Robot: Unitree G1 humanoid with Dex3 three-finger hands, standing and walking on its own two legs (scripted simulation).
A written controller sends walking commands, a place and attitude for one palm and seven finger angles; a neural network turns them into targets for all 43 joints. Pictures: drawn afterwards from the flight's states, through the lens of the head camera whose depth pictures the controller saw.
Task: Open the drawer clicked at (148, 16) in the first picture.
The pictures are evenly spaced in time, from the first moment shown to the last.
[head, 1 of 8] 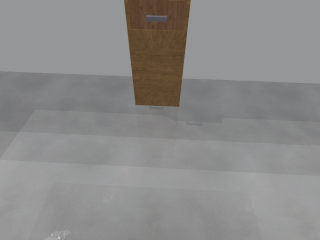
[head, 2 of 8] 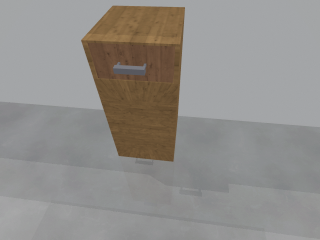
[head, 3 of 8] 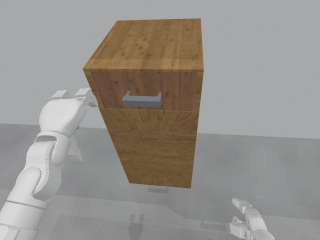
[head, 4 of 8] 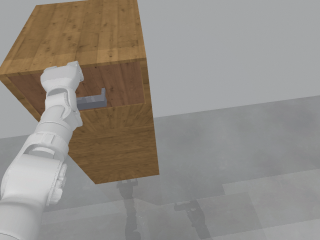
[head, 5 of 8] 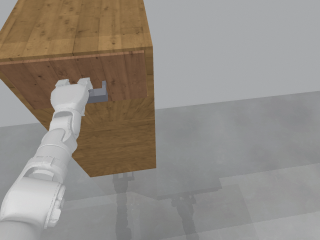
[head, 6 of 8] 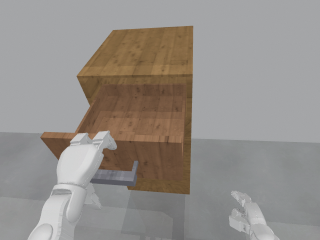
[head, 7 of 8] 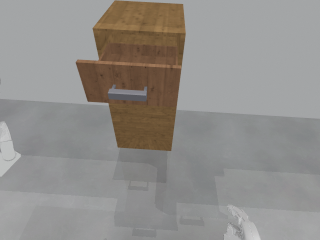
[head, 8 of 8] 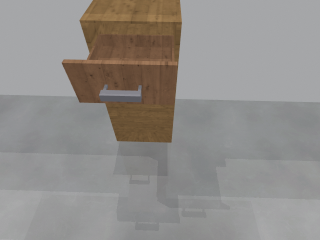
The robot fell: no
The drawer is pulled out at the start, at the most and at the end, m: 0.00 0.30 0.28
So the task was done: yes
